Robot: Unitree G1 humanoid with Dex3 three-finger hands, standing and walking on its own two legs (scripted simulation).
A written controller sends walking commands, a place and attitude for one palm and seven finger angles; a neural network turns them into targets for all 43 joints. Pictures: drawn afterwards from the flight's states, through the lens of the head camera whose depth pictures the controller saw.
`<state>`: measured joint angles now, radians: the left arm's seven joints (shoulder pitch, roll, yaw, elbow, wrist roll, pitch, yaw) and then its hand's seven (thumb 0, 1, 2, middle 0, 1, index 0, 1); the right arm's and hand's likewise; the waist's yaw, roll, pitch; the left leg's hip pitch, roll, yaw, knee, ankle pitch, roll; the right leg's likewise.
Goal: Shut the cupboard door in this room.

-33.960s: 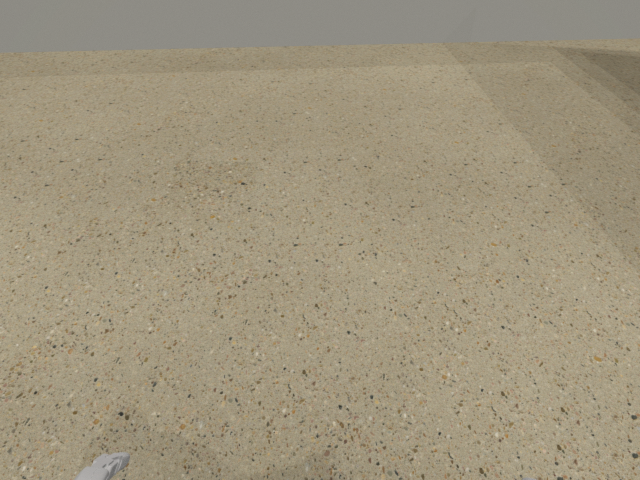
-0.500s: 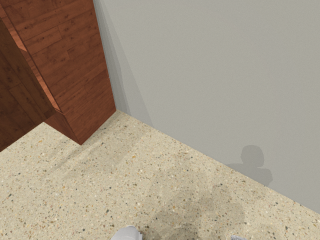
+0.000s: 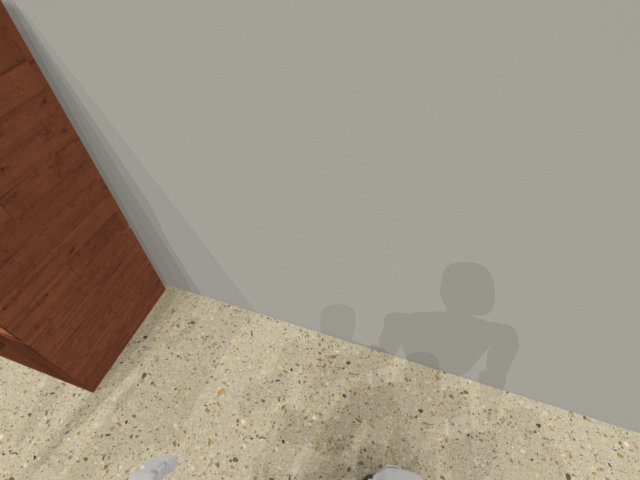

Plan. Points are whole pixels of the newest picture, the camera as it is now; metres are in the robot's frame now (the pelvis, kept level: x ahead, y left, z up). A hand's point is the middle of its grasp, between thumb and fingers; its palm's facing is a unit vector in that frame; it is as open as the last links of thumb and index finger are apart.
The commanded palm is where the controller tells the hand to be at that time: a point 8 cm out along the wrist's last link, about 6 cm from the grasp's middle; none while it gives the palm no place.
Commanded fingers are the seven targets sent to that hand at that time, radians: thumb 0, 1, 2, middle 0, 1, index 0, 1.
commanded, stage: turn to face it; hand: left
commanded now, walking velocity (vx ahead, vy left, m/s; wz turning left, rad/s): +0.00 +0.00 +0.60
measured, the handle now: out of the picture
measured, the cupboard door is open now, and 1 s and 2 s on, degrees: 86 86 86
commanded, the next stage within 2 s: take the last steps up to it in 1.84 s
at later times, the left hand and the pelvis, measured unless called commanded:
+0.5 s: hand out of the picture +0.05 +0.25 -0.18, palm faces +0.31 -0.93 -0.20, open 7.3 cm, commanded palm none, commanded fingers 0.00 0.90 0.90 -0.20 -0.30 -0.20 -0.30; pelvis +0.02 +0.03 -0.01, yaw +16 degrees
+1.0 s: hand out of the picture +0.04 +0.22 -0.13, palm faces +0.54 -0.79 -0.29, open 7.4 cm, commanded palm none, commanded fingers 0.00 0.90 0.90 -0.20 -0.30 -0.20 -0.30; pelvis +0.05 -0.01 +0.01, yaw +35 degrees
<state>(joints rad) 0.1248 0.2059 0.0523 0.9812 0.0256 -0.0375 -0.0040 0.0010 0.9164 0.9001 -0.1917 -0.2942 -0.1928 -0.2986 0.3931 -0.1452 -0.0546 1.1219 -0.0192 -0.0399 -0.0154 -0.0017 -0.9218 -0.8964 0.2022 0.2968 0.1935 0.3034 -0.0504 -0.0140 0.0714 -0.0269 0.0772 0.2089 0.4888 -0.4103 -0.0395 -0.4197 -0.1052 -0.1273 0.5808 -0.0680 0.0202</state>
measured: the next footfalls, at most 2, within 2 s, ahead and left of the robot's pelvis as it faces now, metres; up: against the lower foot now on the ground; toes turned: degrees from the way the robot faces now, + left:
left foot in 0.42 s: +0.05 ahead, +0.14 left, +0.00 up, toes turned +21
right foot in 0.90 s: +0.14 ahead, -0.09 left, +0.00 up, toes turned +29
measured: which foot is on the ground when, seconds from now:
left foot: down 0.00-0.02, up 0.04-0.40, down 0.42-0.90, up 0.92-1.00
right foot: down 0.00-0.42, up 0.44-0.88, down 0.90-1.00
